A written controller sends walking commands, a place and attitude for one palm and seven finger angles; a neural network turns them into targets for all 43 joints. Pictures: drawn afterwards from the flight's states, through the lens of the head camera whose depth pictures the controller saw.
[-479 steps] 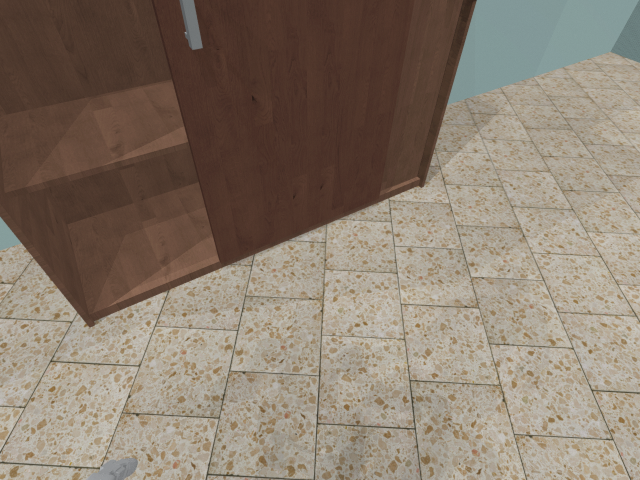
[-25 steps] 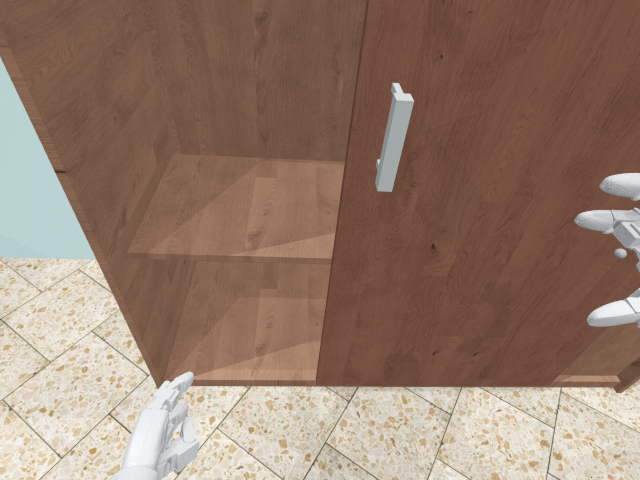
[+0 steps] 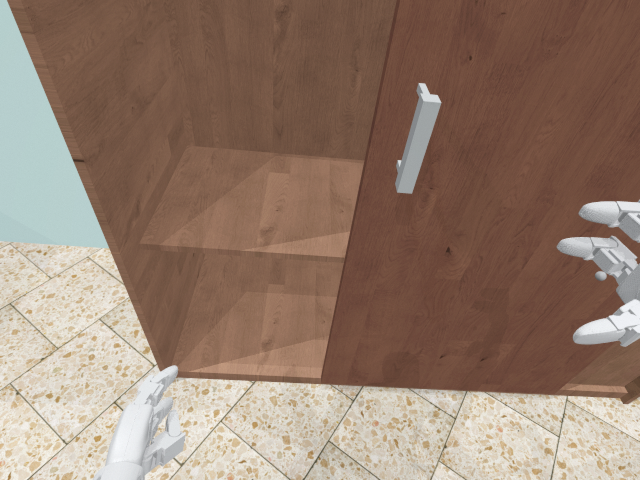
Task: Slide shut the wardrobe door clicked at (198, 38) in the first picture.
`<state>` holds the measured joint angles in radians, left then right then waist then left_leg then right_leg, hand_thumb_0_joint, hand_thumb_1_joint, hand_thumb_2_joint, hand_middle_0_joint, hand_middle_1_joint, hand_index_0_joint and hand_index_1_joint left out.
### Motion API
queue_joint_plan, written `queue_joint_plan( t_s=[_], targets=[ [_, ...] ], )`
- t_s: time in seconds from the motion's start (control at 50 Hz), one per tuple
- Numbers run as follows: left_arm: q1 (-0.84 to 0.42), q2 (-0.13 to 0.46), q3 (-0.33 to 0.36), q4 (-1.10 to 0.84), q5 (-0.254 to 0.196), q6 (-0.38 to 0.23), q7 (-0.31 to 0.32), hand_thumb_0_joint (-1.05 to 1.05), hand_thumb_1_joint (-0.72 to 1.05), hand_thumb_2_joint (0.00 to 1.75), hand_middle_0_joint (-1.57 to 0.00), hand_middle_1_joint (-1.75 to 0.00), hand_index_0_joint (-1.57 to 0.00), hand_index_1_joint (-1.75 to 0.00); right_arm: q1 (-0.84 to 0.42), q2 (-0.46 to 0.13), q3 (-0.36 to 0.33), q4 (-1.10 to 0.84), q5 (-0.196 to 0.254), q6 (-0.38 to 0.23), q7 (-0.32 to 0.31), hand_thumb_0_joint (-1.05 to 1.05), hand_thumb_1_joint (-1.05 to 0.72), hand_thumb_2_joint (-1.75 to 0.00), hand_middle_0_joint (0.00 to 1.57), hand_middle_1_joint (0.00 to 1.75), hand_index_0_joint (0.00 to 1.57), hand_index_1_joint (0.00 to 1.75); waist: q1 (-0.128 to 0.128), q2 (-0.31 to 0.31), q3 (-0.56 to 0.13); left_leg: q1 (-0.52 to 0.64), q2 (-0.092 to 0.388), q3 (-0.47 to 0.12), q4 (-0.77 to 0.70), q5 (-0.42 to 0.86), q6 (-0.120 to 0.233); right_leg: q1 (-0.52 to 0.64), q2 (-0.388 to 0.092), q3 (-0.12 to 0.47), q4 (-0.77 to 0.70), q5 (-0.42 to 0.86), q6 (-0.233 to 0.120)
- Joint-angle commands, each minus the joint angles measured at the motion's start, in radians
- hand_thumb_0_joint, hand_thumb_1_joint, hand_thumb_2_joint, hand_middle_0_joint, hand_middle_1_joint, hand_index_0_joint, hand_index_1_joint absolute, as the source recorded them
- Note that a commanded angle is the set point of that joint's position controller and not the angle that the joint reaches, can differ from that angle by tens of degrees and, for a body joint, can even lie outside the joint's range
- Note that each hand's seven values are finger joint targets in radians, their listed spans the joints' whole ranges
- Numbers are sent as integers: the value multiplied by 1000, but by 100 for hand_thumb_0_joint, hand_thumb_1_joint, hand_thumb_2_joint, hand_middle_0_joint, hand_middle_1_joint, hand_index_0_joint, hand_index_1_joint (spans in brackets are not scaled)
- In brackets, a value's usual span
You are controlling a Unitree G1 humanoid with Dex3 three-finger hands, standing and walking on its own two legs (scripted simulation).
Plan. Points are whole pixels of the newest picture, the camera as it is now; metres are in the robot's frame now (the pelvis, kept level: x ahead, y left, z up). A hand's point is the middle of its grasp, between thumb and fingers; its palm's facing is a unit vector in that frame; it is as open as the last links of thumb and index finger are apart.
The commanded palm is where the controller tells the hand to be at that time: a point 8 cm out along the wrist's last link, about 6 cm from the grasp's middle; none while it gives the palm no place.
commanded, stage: move the hooked fingers beside the handle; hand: right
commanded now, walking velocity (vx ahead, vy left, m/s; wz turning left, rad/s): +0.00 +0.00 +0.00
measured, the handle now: (413, 139) +0.55 -0.13 +0.19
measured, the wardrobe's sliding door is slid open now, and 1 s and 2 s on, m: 0.48 0.48 0.48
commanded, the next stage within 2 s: none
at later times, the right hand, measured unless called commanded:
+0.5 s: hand (571, 234) +0.32 -0.25 +0.22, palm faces +0.05 +1.00 -0.05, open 14.0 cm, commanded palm +0.30 -0.30 +0.20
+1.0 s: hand (525, 201) +0.39 -0.24 +0.20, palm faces +0.04 +1.00 -0.03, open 14.0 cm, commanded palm +0.37 -0.29 +0.20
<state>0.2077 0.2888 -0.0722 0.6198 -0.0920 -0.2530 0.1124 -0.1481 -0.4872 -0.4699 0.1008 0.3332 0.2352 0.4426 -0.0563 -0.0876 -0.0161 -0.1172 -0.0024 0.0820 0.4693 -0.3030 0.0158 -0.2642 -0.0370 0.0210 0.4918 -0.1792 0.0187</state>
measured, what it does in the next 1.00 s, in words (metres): stands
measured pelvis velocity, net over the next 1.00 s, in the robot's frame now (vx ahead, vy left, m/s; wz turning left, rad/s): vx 0.01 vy -0.01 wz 0.02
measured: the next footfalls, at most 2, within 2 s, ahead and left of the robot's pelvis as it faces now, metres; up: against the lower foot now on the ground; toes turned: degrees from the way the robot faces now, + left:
none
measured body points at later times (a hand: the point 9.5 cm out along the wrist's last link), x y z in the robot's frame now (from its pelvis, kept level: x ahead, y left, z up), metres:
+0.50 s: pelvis +0.01 -0.01 +0.00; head -0.02 +0.01 +0.45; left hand +0.20 +0.21 -0.07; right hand +0.31 -0.31 +0.22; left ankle -0.03 +0.11 -0.74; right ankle +0.06 -0.14 -0.74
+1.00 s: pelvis +0.01 -0.01 +0.00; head +0.00 +0.01 +0.45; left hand +0.15 +0.24 -0.09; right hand +0.39 -0.29 +0.21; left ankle -0.03 +0.11 -0.74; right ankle +0.06 -0.14 -0.74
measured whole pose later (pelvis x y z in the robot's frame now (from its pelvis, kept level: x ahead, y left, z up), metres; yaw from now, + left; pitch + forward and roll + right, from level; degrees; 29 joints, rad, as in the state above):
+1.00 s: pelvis +0.01 -0.01 +0.00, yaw +1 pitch -1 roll +1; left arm 0.25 0.28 -0.06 0.66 -0.08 -0.19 0.11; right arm -0.54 -0.44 -0.36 0.48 0.23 0.17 0.29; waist 0.01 -0.06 -0.02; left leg -0.16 0.01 0.06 0.47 -0.30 0.00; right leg -0.30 -0.03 -0.01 0.50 -0.19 0.00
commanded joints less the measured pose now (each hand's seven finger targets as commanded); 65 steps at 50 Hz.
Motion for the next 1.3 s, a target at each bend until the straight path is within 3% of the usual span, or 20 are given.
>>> queue_joint_plan(
  t_s=[0.0,0.08,0.2,0.28,0.34,0.4,0.5,0.6,0.68,0.74,0.76,0.8,0.88,0.96,1.0,1.1,1.16,1.2,1.24,1.28],
  targets=[
    [-150,89,38,-174,8,-64,2,0,90,90,-20,-30,-20,-30,-271,-352,-188,-297,54,-118,-6,0,50,-30,30,120,30,120,-16,30,-245,-65,-18,-33,-90,278,-12,217,62,-5,-22,131,-56],
    [-146,87,39,-150,3,-63,0,0,90,90,-20,-30,-20,-30,-271,-292,-165,-189,55,-115,-23,0,50,-30,30,120,30,120,-3,22,-167,-118,-20,-17,-87,268,-13,195,57,-7,-34,111,-54],
    [-143,87,37,-151,-8,-51,5,0,90,90,-20,-30,-20,-30,-370,-171,24,-164,16,-49,-20,0,50,-30,30,120,30,120,31,26,-102,-170,-16,-22,-105,198,-10,190,52,1,-41,57,-56],
    [-153,85,39,-159,1,-55,11,0,90,90,-20,-30,-20,-30,-463,-206,1,-276,5,-88,-46,0,50,-30,30,120,30,120,29,1,-233,-140,-17,-14,-80,224,-5,261,54,12,-36,97,-58],
    [-151,80,36,-145,10,-53,9,0,90,90,-20,-30,-20,-30,-466,-240,-62,-271,7,-123,-83,0,50,-30,30,120,30,120,14,5,-264,-106,-18,-13,-76,242,-2,262,54,12,-39,120,-54],
    [-142,79,36,-123,13,-37,9,0,90,90,-20,-30,-20,-30,-452,-255,-85,-163,-5,-108,-115,0,50,-30,30,120,30,120,2,27,-220,-97,-18,-10,-85,233,-1,224,49,10,-49,114,-49],
    [-149,87,37,-128,3,-10,5,0,90,90,-20,-30,-20,-30,-465,-202,-14,-25,-33,-38,-120,0,50,-30,30,120,30,120,12,31,-153,-121,-7,-18,-92,228,-3,178,47,-5,-52,92,-51],
    [-142,87,42,-144,0,-4,5,0,90,90,-20,-30,-20,-30,-608,-172,55,-88,-36,-75,-104,0,50,-30,30,120,30,120,44,20,-211,-133,-10,-21,-85,227,0,222,43,-4,-36,102,-56],
    [-117,95,49,-120,11,-13,11,0,90,90,-20,-30,-20,-30,-696,-225,1,-60,-37,-132,-124,0,50,-30,30,120,30,120,49,26,-267,-136,-16,-22,-77,223,-2,256,42,7,-34,103,-56],
    [-103,99,49,-101,10,-3,12,0,90,90,-20,-30,-20,-30,-701,-247,-13,32,-52,-130,-141,0,50,-30,30,120,30,120,46,23,-232,-131,-12,-29,-82,223,-4,215,43,-3,-36,94,-55],
    [-103,95,46,-99,8,-1,11,0,90,90,-20,-30,-20,-30,-728,-202,37,57,-60,-125,-143,0,50,-30,30,120,30,120,56,2,-204,-152,-11,-26,-85,197,-3,209,44,-1,-43,72,-54],
    [-86,101,50,-87,10,5,11,0,90,90,-20,-30,-20,-30,-744,-208,44,126,-70,-113,-152,0,50,-30,30,120,30,120,59,19,-183,-151,-9,-29,-96,179,-2,186,42,-2,-43,53,-55],
    [-71,106,55,-99,10,11,8,0,90,90,-20,-30,-20,-30,-804,-212,62,148,-86,-119,-156,0,50,-30,30,120,30,120,67,7,-236,-148,-9,-32,-81,209,0,205,40,-1,-35,82,-57],
    [-52,109,63,-100,15,13,1,0,90,90,-20,-30,-20,-30,-822,-236,26,165,-79,-155,-155,0,50,-30,30,120,30,120,61,54,-306,-119,-13,-36,-68,276,-1,223,39,-6,-16,134,-61],
    [-32,112,64,-89,18,20,-2,0,90,90,-20,-30,-20,-30,-821,-249,14,213,-80,-163,-157,0,50,-30,30,120,30,120,59,78,-285,-105,-13,-36,-68,292,-1,194,40,-10,-13,142,-63],
    [-11,114,67,-84,14,37,-7,0,90,90,-20,-30,-20,-30,-862,-230,49,275,-104,-158,-167,0,50,-30,30,120,30,120,69,32,-235,-139,-13,-37,-65,280,1,171,37,-17,-13,131,-61],
    [-2,113,73,-90,14,39,-10,0,90,90,-20,-30,-20,-30,-939,-194,95,243,-115,-169,-174,0,50,-30,30,120,30,120,87,-9,-264,-164,-17,-34,-58,277,3,205,35,-10,-10,143,-59],
    [12,117,77,-84,20,41,-10,0,90,90,-20,-30,-20,-30,-948,-197,86,246,-108,-180,-182,0,50,-30,30,120,30,120,88,58,-296,-142,-20,-35,-61,308,2,217,33,-8,2,172,-66],
    [19,119,80,-81,22,42,-12,0,90,90,-20,-30,-20,-30,-972,-216,58,239,-105,-191,-190,0,50,-30,30,120,30,120,85,42,-341,-133,-22,-37,-50,332,1,237,34,-10,3,194,-64],
    [33,120,81,-64,23,49,-11,0,90,90,-20,-30,-20,-30,-988,-216,56,296,-106,-191,-197,0,50,-30,30,120,30,120,93,51,-313,-148,-21,-37,-53,324,-1,218,33,-13,3,180,-62]
  ],
)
